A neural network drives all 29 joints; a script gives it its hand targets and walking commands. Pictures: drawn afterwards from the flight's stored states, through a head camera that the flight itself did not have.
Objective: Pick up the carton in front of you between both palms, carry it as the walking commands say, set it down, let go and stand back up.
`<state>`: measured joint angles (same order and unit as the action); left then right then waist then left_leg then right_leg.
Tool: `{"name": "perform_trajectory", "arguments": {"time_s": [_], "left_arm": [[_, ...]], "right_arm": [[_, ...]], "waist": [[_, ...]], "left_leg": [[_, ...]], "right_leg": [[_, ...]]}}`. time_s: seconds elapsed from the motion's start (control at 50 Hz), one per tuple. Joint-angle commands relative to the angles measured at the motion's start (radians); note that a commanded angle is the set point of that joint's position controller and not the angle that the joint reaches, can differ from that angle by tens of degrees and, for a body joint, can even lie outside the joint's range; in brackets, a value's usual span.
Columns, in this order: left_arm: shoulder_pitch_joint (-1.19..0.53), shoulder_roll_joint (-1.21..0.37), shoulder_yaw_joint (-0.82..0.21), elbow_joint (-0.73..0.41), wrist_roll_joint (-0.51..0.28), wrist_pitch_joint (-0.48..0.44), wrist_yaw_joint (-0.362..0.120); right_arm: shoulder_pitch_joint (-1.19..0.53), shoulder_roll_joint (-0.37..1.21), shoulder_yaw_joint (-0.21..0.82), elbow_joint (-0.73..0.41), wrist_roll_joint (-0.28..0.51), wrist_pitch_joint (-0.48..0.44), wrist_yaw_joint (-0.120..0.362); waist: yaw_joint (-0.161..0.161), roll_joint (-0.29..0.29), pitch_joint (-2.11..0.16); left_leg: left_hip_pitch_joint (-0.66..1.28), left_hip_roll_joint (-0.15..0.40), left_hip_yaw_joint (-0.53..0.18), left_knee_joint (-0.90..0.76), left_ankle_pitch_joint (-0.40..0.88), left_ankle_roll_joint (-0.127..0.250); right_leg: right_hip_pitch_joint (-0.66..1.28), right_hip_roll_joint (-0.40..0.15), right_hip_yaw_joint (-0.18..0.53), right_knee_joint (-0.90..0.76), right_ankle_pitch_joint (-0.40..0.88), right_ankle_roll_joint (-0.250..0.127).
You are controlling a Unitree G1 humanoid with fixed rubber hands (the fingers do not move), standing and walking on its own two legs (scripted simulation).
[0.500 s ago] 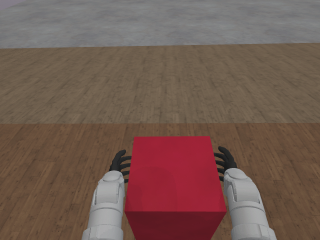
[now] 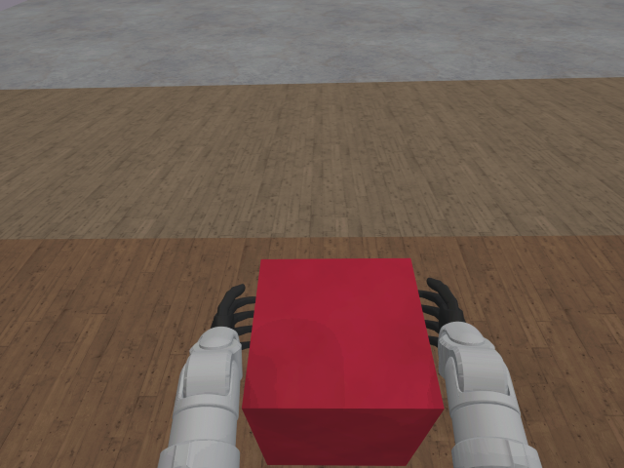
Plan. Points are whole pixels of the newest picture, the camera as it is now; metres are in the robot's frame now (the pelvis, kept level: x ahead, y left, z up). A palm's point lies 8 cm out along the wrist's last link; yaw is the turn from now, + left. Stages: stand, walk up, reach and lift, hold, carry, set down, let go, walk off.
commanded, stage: reach and lift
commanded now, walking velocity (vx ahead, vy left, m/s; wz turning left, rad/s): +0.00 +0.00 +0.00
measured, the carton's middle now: (335, 366) +0.29 +0.00 -0.04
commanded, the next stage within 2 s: hold in 0.34 s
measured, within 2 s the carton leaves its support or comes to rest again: neither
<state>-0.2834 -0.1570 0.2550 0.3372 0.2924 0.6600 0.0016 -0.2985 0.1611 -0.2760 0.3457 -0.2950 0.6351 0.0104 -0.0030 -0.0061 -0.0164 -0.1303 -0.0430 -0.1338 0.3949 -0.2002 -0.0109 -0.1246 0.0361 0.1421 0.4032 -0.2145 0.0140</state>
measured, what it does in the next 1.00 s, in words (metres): stands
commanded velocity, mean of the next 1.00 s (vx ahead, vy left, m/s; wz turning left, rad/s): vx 0.05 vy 0.00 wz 0.00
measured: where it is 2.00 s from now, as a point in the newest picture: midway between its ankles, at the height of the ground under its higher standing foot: (338, 422)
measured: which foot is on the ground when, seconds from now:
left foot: down 0.00-1.00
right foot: down 0.00-1.00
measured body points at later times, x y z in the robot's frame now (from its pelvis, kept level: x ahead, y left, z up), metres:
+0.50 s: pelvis +0.00 +0.00 +0.00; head -0.04 +0.00 +0.45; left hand +0.30 +0.15 +0.04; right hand +0.30 -0.15 +0.05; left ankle +0.01 +0.13 -0.74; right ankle +0.01 -0.13 -0.74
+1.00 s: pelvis +0.00 +0.00 +0.00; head -0.05 +0.00 +0.45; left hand +0.30 +0.15 +0.05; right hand +0.30 -0.15 +0.05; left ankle +0.01 +0.13 -0.74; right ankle +0.01 -0.13 -0.74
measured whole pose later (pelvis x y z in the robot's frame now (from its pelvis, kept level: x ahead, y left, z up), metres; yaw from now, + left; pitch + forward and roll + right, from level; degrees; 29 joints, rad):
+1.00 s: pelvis +0.00 +0.00 +0.00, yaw -1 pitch -4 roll +0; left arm -0.28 -0.16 0.24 0.24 0.28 0.77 0.00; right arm -0.30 0.16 -0.25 0.25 -0.29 0.75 0.01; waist 0.00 0.00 -0.06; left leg -0.15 -0.03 -0.09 0.44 -0.26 -0.01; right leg -0.16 0.01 0.10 0.46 -0.31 0.01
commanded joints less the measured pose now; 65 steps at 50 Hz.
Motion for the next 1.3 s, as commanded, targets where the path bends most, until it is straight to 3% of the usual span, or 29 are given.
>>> {"name": "perform_trajectory", "arguments": {"time_s": [0.0, 0.3, 0.42, 0.54, 0.9, 0.92, 0.96, 0.98, 1.04, 1.08, 1.1, 1.12, 1.14, 1.16, 1.18, 1.2, 1.24, 1.28], "left_arm": [[-0.483, -0.943, -0.542, -0.043, -0.254, -0.031, -0.247], [-0.459, -0.924, -0.561, -0.103, -0.270, 0.004, -0.246], [-0.468, -0.922, -0.625, -0.192, -0.311, 0.042, -0.242], [-0.469, -0.880, -0.551, -0.129, -0.266, 0.078, -0.242], [-0.560, -0.918, -0.547, -0.095, -0.266, 0.063, -0.252], [-0.559, -0.915, -0.554, -0.107, -0.274, 0.067, -0.248], [-0.565, -0.912, -0.578, -0.153, -0.297, 0.069, -0.240], [-0.579, -0.915, -0.604, -0.188, -0.312, 0.072, -0.236], [-0.577, -0.918, -0.690, -0.284, -0.367, 0.101, -0.221], [-0.570, -0.916, -0.749, -0.364, -0.408, 0.131, -0.208], [-0.571, -0.911, -0.771, -0.403, -0.422, 0.151, -0.198], [-0.551, -0.900, -0.784, -0.435, -0.429, 0.174, -0.186], [-0.514, -0.888, -0.783, -0.455, -0.435, 0.198, -0.173], [-0.464, -0.875, -0.783, -0.478, -0.432, 0.223, -0.156], [-0.434, -0.860, -0.783, -0.517, -0.424, 0.244, -0.138], [-0.408, -0.851, -0.785, -0.556, -0.424, 0.266, -0.120], [-0.347, -0.832, -0.802, -0.646, -0.435, 0.308, -0.086], [-0.266, -0.805, -0.804, -0.710, -0.441, 0.355, -0.053]], "right_arm": [[-0.415, 0.945, 0.538, 0.013, 0.237, -0.001, 0.247], [-0.389, 0.941, 0.562, -0.050, 0.255, 0.034, 0.241], [-0.392, 0.945, 0.626, -0.137, 0.294, 0.073, 0.232], [-0.400, 0.901, 0.550, -0.076, 0.254, 0.107, 0.234], [-0.493, 0.926, 0.545, -0.044, 0.252, 0.091, 0.248], [-0.502, 0.922, 0.551, -0.058, 0.260, 0.094, 0.244], [-0.483, 0.918, 0.572, -0.096, 0.276, 0.100, 0.234], [-0.491, 0.918, 0.594, -0.132, 0.288, 0.104, 0.227], [-0.467, 0.921, 0.669, -0.234, 0.327, 0.132, 0.199], [-0.454, 0.917, 0.728, -0.326, 0.358, 0.167, 0.179], [-0.457, 0.914, 0.757, -0.372, 0.372, 0.190, 0.169], [-0.460, 0.910, 0.782, -0.418, 0.385, 0.214, 0.159], [-0.461, 0.905, 0.802, -0.457, 0.402, 0.240, 0.149], [-0.461, 0.889, 0.824, -0.496, 0.419, 0.263, 0.139], [-0.458, 0.877, 0.847, -0.533, 0.437, 0.285, 0.129], [-0.435, 0.871, 0.861, -0.554, 0.453, 0.306, 0.117], [-0.345, 0.855, 0.873, -0.608, 0.468, 0.346, 0.084], [-0.235, 0.837, 0.854, -0.662, 0.463, 0.390, 0.044]], "waist": [[0.000, 0.008, -0.247], [0.004, 0.003, -0.221], [0.000, 0.000, -0.256], [-0.001, 0.003, -0.123], [0.000, 0.005, -0.177], [0.001, 0.043, -0.180], [0.001, 0.053, -0.190], [0.000, 0.067, -0.172], [0.000, 0.155, -0.233], [0.001, 0.129, -0.272], [0.003, 0.081, -0.266], [0.013, -0.059, -0.244], [0.025, -0.237, -0.214], [0.027, -0.272, -0.163], [0.033, -0.219, -0.156], [0.032, -0.161, -0.185], [0.033, -0.146, -0.265], [0.018, -0.141, -0.325]], "left_leg": [[0.100, -0.053, 0.066, -0.053, 0.210, -0.013], [0.118, -0.057, 0.065, -0.069, 0.219, -0.011], [0.153, -0.058, 0.059, -0.079, 0.262, -0.011], [0.106, -0.052, 0.070, -0.105, 0.103, -0.008], [0.117, -0.047, 0.075, -0.091, 0.084, -0.008], [-0.009, 0.122, 0.029, -0.028, -0.070, 0.010], [-0.101, 0.120, -0.031, -0.089, -0.474, 0.031], [-0.123, 0.134, -0.050, -0.105, -0.575, 0.045], [-0.068, 0.219, -0.112, -0.129, -0.468, 0.093], [-0.115, 0.208, -0.054, -0.087, -0.469, 0.095], [-0.187, 0.168, 0.014, -0.021, -0.460, 0.070], [-0.303, 0.112, 0.112, 0.145, -0.407, 0.031], [-0.462, 0.054, 0.222, 0.353, -0.307, -0.005], [-0.572, 0.072, 0.230, 0.375, -0.311, -0.007], [-0.576, 0.090, 0.210, 0.354, -0.329, 0.002], [-0.546, 0.089, 0.218, 0.299, -0.314, 0.005], [-0.405, 0.035, 0.293, 0.167, -0.198, 0.002], [-0.129, 0.010, 0.353, -0.009, -0.054, -0.001]], "right_leg": [[0.058, 0.060, -0.076, -0.058, 0.211, 0.004], [0.084, 0.060, -0.069, -0.076, 0.237, 0.008], [0.126, 0.059, -0.065, -0.088, 0.290, 0.011], [0.077, 0.054, -0.075, -0.116, 0.123, 0.005], [0.075, 0.052, -0.080, -0.100, 0.096, 0.000], [-0.045, -0.107, -0.045, -0.010, -0.044, -0.009], [-0.110, -0.072, -0.048, 0.003, -0.380, -0.017], [-0.161, -0.056, -0.072, 0.040, -0.438, -0.016], [-0.211, -0.014, -0.198, 0.176, -0.210, -0.004], [-0.130, -0.018, -0.220, 0.077, -0.206, -0.012], [-0.067, -0.053, -0.165, 0.007, -0.252, -0.023], [-0.009, -0.170, 0.011, -0.096, -0.377, -0.060], [0.080, -0.308, 0.234, -0.207, -0.466, -0.119], [0.120, -0.378, 0.343, -0.234, -0.373, -0.180], [0.121, -0.382, 0.325, -0.213, -0.223, -0.209], [0.134, -0.364, 0.244, -0.181, -0.111, -0.203], [0.136, -0.293, 0.066, -0.110, 0.047, -0.158], [0.030, -0.225, -0.088, 0.001, 0.053, -0.110]]}}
